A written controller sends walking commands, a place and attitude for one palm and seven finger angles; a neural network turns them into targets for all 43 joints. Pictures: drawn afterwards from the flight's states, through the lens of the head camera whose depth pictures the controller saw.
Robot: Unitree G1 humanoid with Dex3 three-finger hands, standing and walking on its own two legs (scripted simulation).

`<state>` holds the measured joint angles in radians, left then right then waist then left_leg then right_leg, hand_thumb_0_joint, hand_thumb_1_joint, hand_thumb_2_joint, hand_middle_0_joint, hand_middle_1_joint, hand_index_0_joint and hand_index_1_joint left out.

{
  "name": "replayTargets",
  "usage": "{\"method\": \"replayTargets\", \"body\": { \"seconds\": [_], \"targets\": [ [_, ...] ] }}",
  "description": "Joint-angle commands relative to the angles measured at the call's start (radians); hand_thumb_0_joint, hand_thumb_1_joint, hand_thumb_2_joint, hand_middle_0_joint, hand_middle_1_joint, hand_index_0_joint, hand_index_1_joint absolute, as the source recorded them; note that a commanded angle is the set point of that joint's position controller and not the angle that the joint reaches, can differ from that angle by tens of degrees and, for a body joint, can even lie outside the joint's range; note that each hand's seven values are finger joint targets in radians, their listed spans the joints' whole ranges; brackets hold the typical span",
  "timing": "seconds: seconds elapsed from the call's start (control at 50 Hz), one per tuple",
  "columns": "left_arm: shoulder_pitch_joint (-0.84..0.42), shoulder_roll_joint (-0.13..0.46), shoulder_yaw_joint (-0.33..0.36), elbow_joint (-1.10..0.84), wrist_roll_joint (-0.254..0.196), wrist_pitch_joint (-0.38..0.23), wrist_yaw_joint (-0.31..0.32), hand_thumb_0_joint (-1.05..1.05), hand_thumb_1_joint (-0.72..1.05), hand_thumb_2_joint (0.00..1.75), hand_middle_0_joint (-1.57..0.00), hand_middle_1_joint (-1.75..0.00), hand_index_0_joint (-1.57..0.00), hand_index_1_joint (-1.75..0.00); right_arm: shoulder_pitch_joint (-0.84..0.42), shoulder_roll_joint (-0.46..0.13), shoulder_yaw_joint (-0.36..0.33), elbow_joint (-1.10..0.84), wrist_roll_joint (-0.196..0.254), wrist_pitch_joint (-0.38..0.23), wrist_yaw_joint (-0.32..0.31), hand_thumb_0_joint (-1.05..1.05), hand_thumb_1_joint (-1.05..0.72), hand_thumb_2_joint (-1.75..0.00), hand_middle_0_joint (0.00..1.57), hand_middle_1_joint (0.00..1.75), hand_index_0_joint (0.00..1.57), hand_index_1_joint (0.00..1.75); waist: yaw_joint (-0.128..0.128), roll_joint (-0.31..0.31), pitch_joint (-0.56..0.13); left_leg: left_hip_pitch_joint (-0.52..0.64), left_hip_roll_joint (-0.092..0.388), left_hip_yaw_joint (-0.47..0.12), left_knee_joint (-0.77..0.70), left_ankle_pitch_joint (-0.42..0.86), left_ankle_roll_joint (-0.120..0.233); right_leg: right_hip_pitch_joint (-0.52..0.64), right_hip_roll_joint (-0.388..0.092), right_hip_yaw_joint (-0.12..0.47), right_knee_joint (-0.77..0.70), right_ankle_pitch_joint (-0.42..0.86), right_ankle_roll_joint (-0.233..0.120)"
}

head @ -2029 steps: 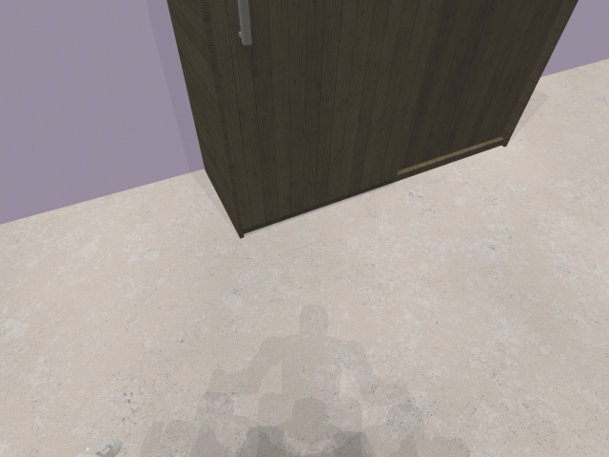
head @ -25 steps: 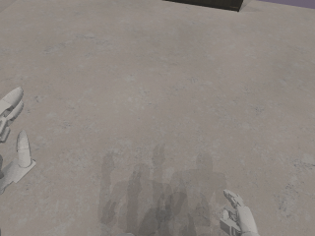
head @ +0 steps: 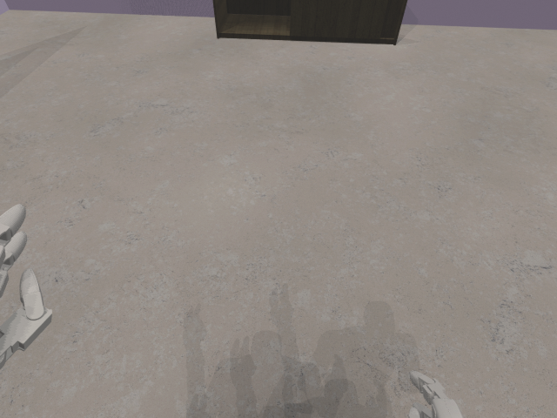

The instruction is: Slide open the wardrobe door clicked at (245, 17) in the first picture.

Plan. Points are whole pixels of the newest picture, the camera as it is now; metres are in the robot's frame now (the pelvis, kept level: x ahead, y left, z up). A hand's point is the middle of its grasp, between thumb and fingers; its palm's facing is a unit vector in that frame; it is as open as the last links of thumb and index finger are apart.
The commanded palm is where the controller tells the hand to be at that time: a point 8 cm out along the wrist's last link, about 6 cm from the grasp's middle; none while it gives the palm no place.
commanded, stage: stop stepping back and stand still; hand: left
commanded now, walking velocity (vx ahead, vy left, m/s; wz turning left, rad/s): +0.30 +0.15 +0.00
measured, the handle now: out of the picture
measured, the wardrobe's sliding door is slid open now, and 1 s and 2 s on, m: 0.67 0.67 0.67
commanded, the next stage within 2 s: let the arm hang, fingers relaxed in 0.78 s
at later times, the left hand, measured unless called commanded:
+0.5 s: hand out of the picture +0.14 +0.31 +0.14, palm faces +0.51 -0.80 -0.32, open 7.4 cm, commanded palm +0.10 +0.33 +0.16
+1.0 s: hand (45, 393) +0.14 +0.33 -0.02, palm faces +0.21 -0.86 -0.46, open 7.4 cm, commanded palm none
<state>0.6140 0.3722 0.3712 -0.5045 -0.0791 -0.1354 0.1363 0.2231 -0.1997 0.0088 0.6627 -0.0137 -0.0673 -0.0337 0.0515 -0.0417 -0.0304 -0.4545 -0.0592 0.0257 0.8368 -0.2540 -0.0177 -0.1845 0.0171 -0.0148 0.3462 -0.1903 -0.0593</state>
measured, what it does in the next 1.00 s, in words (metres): steps on the spot: left foot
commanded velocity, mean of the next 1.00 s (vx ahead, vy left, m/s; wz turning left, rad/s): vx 0.05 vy -0.05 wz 0.00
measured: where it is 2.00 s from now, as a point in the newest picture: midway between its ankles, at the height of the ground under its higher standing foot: outside the picture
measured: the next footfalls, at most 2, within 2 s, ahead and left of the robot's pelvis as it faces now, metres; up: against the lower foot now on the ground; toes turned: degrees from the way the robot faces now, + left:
left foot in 0.18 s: -0.05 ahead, +0.12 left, +0.00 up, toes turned +5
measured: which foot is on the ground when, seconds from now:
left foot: up 0.00-0.16, down 0.18-1.00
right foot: down 0.00-1.00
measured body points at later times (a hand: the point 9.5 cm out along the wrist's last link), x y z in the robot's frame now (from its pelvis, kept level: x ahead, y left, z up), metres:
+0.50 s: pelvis -0.03 +0.05 -0.02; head -0.06 +0.06 +0.43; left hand +0.11 +0.35 +0.16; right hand +0.14 -0.15 -0.10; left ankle -0.09 +0.12 -0.75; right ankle -0.01 -0.07 -0.75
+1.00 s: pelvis -0.05 +0.06 -0.03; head -0.04 +0.05 +0.42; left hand +0.12 +0.37 +0.01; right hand +0.14 -0.19 -0.12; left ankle -0.09 +0.12 -0.75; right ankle -0.01 -0.08 -0.75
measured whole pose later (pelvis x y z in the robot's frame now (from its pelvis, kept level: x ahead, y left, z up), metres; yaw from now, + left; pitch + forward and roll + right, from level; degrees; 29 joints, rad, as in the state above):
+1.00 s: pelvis -0.05 +0.06 -0.03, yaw +3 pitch +1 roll +0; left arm 0.36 0.38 0.15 0.11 0.02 -0.04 0.04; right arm 0.16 -0.32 -0.01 0.70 -0.02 -0.05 0.02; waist 0.02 0.04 -0.04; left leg -0.25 -0.07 0.06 0.60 -0.38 0.09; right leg -0.38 -0.02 0.00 0.64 -0.27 -0.02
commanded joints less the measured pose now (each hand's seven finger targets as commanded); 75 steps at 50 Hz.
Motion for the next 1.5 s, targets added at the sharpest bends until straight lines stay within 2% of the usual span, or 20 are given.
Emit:
{"method": "replayTargets", "body": {
  "seconds": [0.0,0.06,0.1,0.16,0.2,0.32,0.4,0.5,0.62,0.8,0.84,0.86,0.9,0.94,1.0,1.04,1.08,1.14,1.22,1.48],
  "targets": [
    [-0.215,0.128,0.019,-0.108,0.034,-0.058,0.048,0.0,0.9,0.9,-0.2,-0.3,-0.2,-0.3,-0.179,-0.125,-0.051,-0.165,0.019,-0.063,-0.034,0.0,-0.9,-0.9,0.2,0.3,0.2,0.3,-0.037,-0.082,0.007,0.07,0.024,0.024,-0.19,-0.071,0.035,0.009,-0.237,0.198,-0.201,-0.168,0.055],
    [-0.2,0.145,0.025,-0.177,0.055,-0.085,0.056,0.0,0.9,0.9,-0.2,-0.3,-0.2,-0.3,-0.145,-0.128,-0.065,-0.177,0.016,-0.075,-0.032,0.0,-0.9,-0.9,0.2,0.3,0.2,0.3,-0.027,-0.139,0.005,0.154,0.029,0.044,-0.371,-0.119,0.073,0.047,-0.247,0.222,-0.198,-0.264,0.032],
    [-0.137,0.175,0.066,-0.196,0.057,-0.102,0.056,0.0,0.9,0.9,-0.2,-0.3,-0.2,-0.3,-0.136,-0.13,-0.065,-0.181,0.014,-0.08,-0.032,0.0,-0.9,-0.9,0.2,0.3,0.2,0.3,-0.029,-0.032,-0.014,0.24,0.052,0.02,-0.495,-0.081,0.088,0.053,-0.194,0.167,-0.098,-0.186,0.034],
    [-0.094,0.195,0.115,-0.271,0.053,-0.142,0.053,0.0,0.9,0.9,-0.2,-0.3,-0.2,-0.3,-0.118,-0.143,-0.066,-0.21,0.015,-0.078,-0.023,0.0,-0.9,-0.9,0.2,0.3,0.2,0.3,-0.035,0.203,-0.055,0.344,0.217,-0.213,-0.488,0.15,0.155,-0.056,-0.052,0.031,0.204,0.055,0.078],
    [-0.032,0.222,0.166,-0.253,0.039,-0.141,0.04,0.0,0.9,0.9,-0.2,-0.3,-0.2,-0.3,-0.138,-0.12,-0.056,-0.204,0.011,-0.077,-0.016,0.0,-0.9,-0.9,0.2,0.3,0.2,0.3,-0.029,0.251,-0.078,0.277,0.203,-0.146,-0.452,0.203,0.12,-0.03,-0.043,0.007,0.202,0.072,0.06],
    [-0.115,0.131,0.084,-0.153,0.031,-0.136,0.022,0.0,0.9,0.9,-0.2,-0.3,-0.2,-0.3,-0.101,-0.133,-0.053,-0.207,0.014,-0.086,-0.018,0.0,-0.9,-0.9,0.2,0.3,0.2,0.3,-0.04,0.024,0.042,0.029,0.132,-0.095,-0.406,-0.134,0.089,0.051,-0.067,0.129,0.12,-0.048,-0.006],
    [-0.222,0.102,0.037,-0.155,0.041,-0.127,0.014,0.0,0.9,0.9,-0.2,-0.3,-0.2,-0.3,-0.11,-0.129,-0.037,-0.207,0.016,-0.087,-0.022,0.0,-0.9,-0.9,0.2,0.3,0.2,0.3,-0.047,0.131,0.098,0.082,0.192,-0.182,-0.535,-0.237,0.108,-0.067,-0.005,0.051,0.192,-0.062,0.022],
    [-0.318,0.144,0.046,-0.253,0.056,-0.117,0.017,0.0,0.9,0.9,-0.2,-0.3,-0.2,-0.3,-0.119,-0.105,-0.024,-0.216,0.001,-0.095,-0.02,0.0,-0.9,-0.9,0.2,0.3,0.2,0.3,-0.03,0.157,0.035,0.173,0.195,-0.137,-0.485,0.126,0.058,-0.021,-0.005,-0.013,0.191,0.127,0.036],
    [-0.141,0.149,0.085,-0.317,0.037,-0.106,0.015,0.0,0.9,0.9,-0.2,-0.3,-0.2,-0.3,-0.102,-0.092,-0.024,-0.238,0.004,-0.088,0.002,0.0,-0.9,-0.9,0.2,0.3,0.2,0.3,-0.026,0.16,-0.114,0.221,0.133,-0.047,-0.36,0.507,-0.018,0.144,-0.025,0.013,0.177,0.412,0.005],
    [-0.007,0.145,0.121,-0.252,0.018,-0.097,0.015,0.0,0.9,0.9,-0.2,-0.3,-0.2,-0.3,-0.117,-0.106,-0.031,-0.252,0.009,-0.052,-0.014,0.0,-0.9,-0.9,0.2,0.3,0.2,0.3,-0.03,0.117,-0.121,0.19,0.129,-0.047,-0.42,0.412,-0.01,0.172,-0.032,0.014,0.13,0.42,0.031],
    [-0.024,0.141,0.108,-0.26,0.022,-0.097,0.018,0.0,0.9,0.9,-0.2,-0.3,-0.2,-0.3,-0.109,-0.11,-0.034,-0.254,0.01,-0.051,-0.019,0.0,-0.9,-0.9,0.2,0.3,0.2,0.3,-0.031,0.119,-0.117,0.185,0.132,-0.054,-0.429,0.416,-0.009,0.18,-0.031,0.009,0.127,0.413,0.037],
    [-0.126,0.046,-0.289,0.585,0.104,0.035,-0.095,0.0,0.9,0.9,-0.2,-0.3,-0.2,-0.3,-0.153,-0.319,-0.086,-0.018,0.035,-0.099,0.053,0.0,-0.9,-0.9,0.2,0.3,0.2,0.3,-0.081,0.092,-0.018,0.199,0.182,-0.08,-0.264,0.463,0.005,-0.068,-0.16,0.025,0.271,0.425,0.004],
    [-0.142,0.051,-0.242,0.6,0.103,0.111,-0.122,0.0,0.9,0.9,-0.2,-0.3,-0.2,-0.3,-0.013,-0.303,-0.095,-0.026,0.006,-0.024,0.049,0.0,-0.9,-0.9,0.2,0.3,0.2,0.3,-0.065,0.114,-0.073,0.318,0.195,-0.088,-0.28,0.63,-0.004,-0.212,-0.087,0.071,0.281,0.173,-0.007],
    [-0.241,0.03,-0.268,0.673,0.11,0.115,-0.126,0.0,0.9,0.9,-0.2,-0.3,-0.2,-0.3,-0.036,-0.283,-0.08,-0.035,-0.005,0.0,0.037,0.0,-0.9,-0.9,0.2,0.3,0.2,0.3,-0.074,0.081,-0.03,0.211,0.267,-0.184,-0.361,0.519,0.087,-0.252,-0.038,0.027,0.373,-0.094,0.025],
    [-0.316,0.04,-0.289,0.844,0.115,0.122,-0.124,0.0,0.9,0.9,-0.2,-0.3,-0.2,-0.3,-0.071,-0.282,-0.061,-0.024,-0.025,0.012,0.027,0.0,-0.9,-0.9,0.2,0.3,0.2,0.3,-0.05,-0.01,0.013,0.161,0.289,-0.251,-0.394,0.54,0.147,-0.191,-0.038,0.076,0.391,-0.118,0.026],
    [-0.28,0.064,-0.286,0.969,0.122,0.124,-0.125,0.0,0.9,0.9,-0.2,-0.3,-0.2,-0.3,-0.088,-0.281,-0.062,-0.017,-0.026,0.03,0.02,0.0,-0.9,-0.9,0.2,0.3,0.2,0.3,-0.015,-0.059,-0.024,0.134,0.194,-0.177,-0.304,0.389,0.113,-0.051,-0.098,0.138,0.245,0.207,0.013],
    [-0.318,0.089,-0.306,1.074,0.114,0.123,-0.127,0.0,0.9,0.9,-0.2,-0.3,-0.2,-0.3,-0.039,-0.223,-0.053,0.01,-0.012,0.056,0.015,0.0,-0.9,-0.9,0.2,0.3,0.2,0.3,-0.061,-0.176,-0.081,0.193,0.06,-0.07,-0.214,-0.028,0.058,-0.059,-0.257,0.322,0.123,0.322,-0.073],
    [-0.42,0.061,-0.333,1.163,0.102,0.135,-0.13,0.0,0.9,0.9,-0.2,-0.3,-0.2,-0.3,0.005,-0.185,-0.039,0.087,-0.014,0.067,0.012,0.0,-0.9,-0.9,0.2,0.3,0.2,0.3,-0.09,0.02,-0.009,0.3,0.079,-0.11,-0.334,-0.057,0.074,-0.2,-0.196,0.284,0.043,-0.042,-0.061],
    [-0.362,0.006,-0.339,1.301,0.102,0.142,-0.126,0.0,0.9,0.9,-0.2,-0.3,-0.2,-0.3,-0.021,-0.189,-0.031,0.152,-0.017,0.056,0.006,0.0,-0.9,-0.9,0.2,0.3,0.2,0.3,-0.035,0.19,0.009,0.15,0.163,-0.177,-0.49,-0.059,0.1,-0.004,-0.087,0.147,0.084,-0.04,0.021],
    [-0.332,-0.043,-0.352,1.486,0.097,0.131,-0.124,0.0,0.9,0.9,-0.2,-0.3,-0.2,-0.3,0.148,-0.142,-0.032,0.29,-0.016,0.061,0.003,0.0,-0.9,-0.9,0.2,0.3,0.2,0.3,-0.053,-0.005,0.101,0.156,0.152,-0.152,-0.526,-0.136,0.098,-0.057,-0.104,0.191,-0.013,-0.125,0.017]
  ]
}}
